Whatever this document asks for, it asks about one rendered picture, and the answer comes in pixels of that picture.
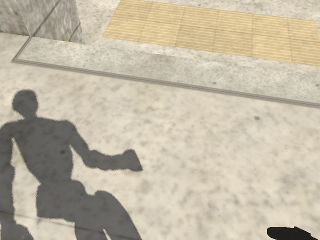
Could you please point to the robot right hand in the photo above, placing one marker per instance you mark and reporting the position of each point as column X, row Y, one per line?
column 287, row 233

